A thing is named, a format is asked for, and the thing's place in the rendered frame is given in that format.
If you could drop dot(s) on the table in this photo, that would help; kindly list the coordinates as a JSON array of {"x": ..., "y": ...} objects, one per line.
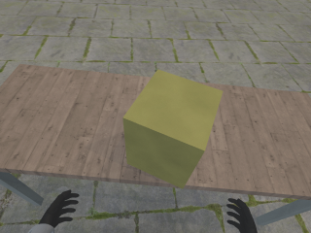
[{"x": 68, "y": 123}]

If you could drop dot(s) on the robot left forearm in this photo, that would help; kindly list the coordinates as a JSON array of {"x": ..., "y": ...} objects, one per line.
[{"x": 42, "y": 228}]

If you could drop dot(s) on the robot right hand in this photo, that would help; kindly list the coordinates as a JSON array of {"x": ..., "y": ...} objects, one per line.
[{"x": 247, "y": 224}]

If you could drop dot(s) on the carton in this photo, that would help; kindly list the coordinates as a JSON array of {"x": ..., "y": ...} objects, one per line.
[{"x": 167, "y": 128}]

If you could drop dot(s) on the robot left hand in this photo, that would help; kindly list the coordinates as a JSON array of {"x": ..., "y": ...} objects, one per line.
[{"x": 53, "y": 213}]

